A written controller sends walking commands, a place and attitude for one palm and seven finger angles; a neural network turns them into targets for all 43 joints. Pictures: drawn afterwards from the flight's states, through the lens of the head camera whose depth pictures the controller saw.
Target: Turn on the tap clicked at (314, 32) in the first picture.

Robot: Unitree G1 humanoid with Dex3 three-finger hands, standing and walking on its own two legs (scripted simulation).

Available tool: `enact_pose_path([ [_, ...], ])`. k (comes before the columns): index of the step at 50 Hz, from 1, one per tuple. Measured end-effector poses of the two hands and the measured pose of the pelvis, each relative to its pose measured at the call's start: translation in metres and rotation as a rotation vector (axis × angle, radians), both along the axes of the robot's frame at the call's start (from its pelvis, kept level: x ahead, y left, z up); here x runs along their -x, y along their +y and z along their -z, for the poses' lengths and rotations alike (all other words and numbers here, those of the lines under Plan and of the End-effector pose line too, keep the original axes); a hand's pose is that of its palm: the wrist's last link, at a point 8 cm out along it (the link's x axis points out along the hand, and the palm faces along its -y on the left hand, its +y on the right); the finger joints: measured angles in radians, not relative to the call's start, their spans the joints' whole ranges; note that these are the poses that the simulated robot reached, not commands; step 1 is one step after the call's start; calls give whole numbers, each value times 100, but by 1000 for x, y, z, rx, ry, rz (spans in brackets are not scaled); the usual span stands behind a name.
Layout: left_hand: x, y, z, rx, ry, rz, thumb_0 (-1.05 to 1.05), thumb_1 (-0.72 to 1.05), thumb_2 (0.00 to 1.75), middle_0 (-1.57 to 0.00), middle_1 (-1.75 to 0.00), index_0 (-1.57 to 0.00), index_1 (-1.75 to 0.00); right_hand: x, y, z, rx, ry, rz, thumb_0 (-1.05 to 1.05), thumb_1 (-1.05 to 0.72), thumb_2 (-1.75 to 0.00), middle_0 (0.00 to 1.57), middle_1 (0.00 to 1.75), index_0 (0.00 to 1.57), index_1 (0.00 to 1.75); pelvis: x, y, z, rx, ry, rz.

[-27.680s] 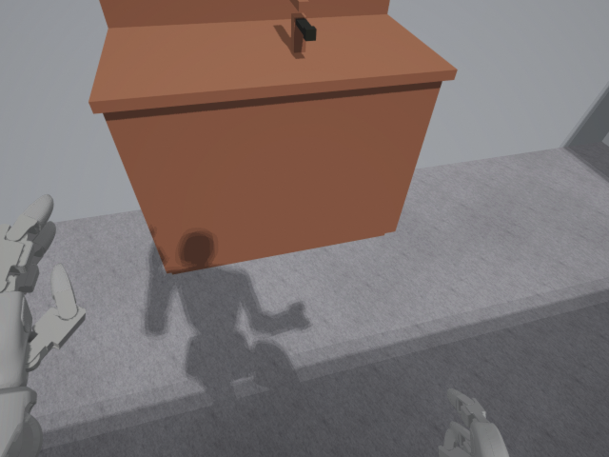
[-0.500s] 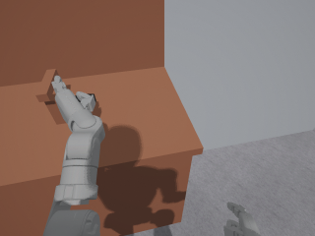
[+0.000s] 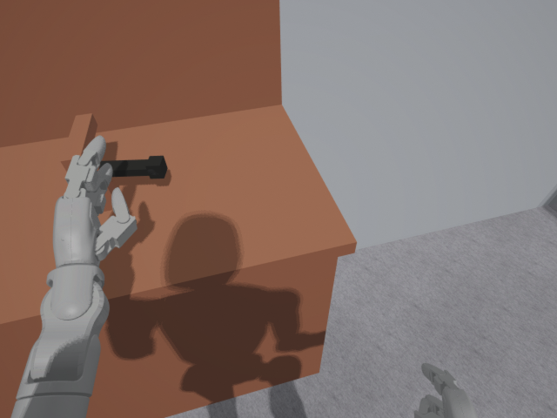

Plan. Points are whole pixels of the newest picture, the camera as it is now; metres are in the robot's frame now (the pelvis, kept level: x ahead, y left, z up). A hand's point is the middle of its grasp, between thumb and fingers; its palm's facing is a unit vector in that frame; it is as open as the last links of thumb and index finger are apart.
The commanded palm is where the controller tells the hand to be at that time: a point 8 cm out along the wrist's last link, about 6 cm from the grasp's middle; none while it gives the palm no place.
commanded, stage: draw the hand back beside the body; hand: left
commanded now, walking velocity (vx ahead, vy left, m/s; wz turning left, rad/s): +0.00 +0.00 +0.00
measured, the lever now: (156, 167) +0.46 +0.27 +0.12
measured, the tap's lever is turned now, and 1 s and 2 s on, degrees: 77 77 77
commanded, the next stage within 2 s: step back with the hand held close in 0.92 s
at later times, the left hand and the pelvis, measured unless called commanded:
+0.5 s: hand (90, 272) +0.23 +0.25 +0.15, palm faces +0.39 -0.88 -0.28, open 7.4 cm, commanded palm +0.18 +0.29 +0.17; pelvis +0.00 +0.02 +0.00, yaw +0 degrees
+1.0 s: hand (84, 288) +0.21 +0.25 +0.15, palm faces +0.42 -0.85 -0.33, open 7.4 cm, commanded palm +0.16 +0.29 +0.16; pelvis +0.01 +0.01 +0.00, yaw +1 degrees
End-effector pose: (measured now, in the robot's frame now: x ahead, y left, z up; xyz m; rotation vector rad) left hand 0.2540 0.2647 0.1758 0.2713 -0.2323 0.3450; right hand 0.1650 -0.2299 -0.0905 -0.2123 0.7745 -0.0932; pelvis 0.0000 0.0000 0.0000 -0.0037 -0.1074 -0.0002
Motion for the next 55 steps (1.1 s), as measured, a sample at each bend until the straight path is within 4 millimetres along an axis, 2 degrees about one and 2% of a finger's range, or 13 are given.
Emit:
enact_pose_path([
  [6,8,-5,5,-19,6,60,1,90,90,-18,-23,-18,-23,1,16,-4,-39,-31,15,1,-90,-90,20,30,20,30,0,6,-1,1,-2,17],
  [11,25,6,7,-38,12,46,1,90,90,-19,-24,-19,-24,1,23,-6,-46,-38,9,1,-90,-90,20,30,20,30,-2,10,-1,4,-6,20],
  [19,56,21,8,-51,12,-15,1,90,90,-20,-26,-20,-27,-8,26,-8,-22,-44,-33,1,-90,-90,20,30,20,30,-3,15,0,6,-12,6],
  [36,94,31,15,-84,84,-90,1,90,90,-21,-30,-21,-30,-28,31,-16,-19,-99,-69,1,-90,-90,20,30,20,30,-7,13,0,9,-10,-6],
  [55,87,21,9,-111,69,-75,1,89,90,-21,-30,-21,-30,-22,19,-10,-22,-87,-45,1,-90,-90,20,30,20,30,-7,4,2,11,6,-8],
])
